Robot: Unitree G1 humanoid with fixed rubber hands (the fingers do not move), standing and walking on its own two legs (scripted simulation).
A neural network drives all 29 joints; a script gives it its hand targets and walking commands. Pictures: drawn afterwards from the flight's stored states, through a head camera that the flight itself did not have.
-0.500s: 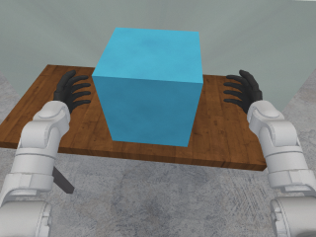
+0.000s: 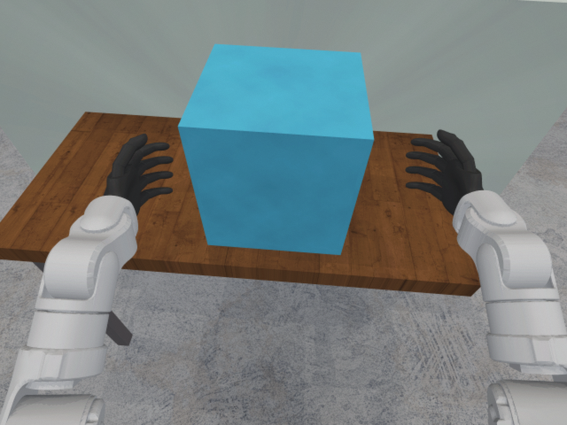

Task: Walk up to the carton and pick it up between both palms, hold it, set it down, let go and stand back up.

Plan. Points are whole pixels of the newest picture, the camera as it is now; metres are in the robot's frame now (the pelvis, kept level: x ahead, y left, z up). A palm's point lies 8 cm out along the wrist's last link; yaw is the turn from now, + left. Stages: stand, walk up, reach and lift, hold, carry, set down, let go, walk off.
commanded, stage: set down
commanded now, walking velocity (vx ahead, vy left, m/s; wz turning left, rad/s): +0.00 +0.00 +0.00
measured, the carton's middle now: (280, 153) +0.57 -0.01 +0.03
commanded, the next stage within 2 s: let go in 0.46 s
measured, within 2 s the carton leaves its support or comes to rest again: neither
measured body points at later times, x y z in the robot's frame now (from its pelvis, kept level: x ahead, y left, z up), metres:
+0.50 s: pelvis +0.00 -0.01 -0.01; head +0.08 -0.03 +0.43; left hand +0.26 +0.20 -0.02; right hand +0.24 -0.26 -0.02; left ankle -0.01 +0.11 -0.75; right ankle +0.03 -0.13 -0.75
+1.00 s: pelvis +0.02 -0.02 -0.01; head +0.05 -0.02 +0.44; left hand +0.19 +0.22 -0.08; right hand +0.19 -0.25 -0.08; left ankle -0.01 +0.11 -0.75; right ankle +0.03 -0.13 -0.75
